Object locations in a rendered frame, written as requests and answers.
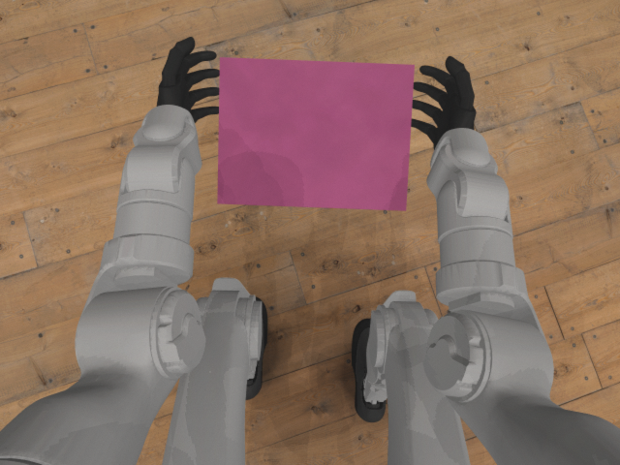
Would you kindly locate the robot left upper arm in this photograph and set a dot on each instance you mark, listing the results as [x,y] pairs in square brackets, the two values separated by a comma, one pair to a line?
[132,347]

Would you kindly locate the robot right upper arm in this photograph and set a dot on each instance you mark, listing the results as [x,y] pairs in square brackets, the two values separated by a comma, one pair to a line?
[497,374]

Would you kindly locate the robot right hand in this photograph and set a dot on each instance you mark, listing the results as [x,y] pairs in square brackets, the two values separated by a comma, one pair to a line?
[457,103]

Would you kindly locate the carton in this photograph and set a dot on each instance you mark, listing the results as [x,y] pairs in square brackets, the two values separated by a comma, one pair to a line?
[314,133]

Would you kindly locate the robot left hand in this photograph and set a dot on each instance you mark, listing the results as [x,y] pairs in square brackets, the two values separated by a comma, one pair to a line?
[176,83]

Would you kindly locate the right robot foot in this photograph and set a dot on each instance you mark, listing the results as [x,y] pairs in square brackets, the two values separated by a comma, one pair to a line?
[369,411]

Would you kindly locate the left robot forearm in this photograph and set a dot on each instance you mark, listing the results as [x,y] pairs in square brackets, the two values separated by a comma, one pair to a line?
[151,241]

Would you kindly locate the robot right thigh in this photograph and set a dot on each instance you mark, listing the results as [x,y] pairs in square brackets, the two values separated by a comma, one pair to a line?
[423,427]

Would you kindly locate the right robot forearm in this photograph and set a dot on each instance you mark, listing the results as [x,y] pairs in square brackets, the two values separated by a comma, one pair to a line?
[478,270]

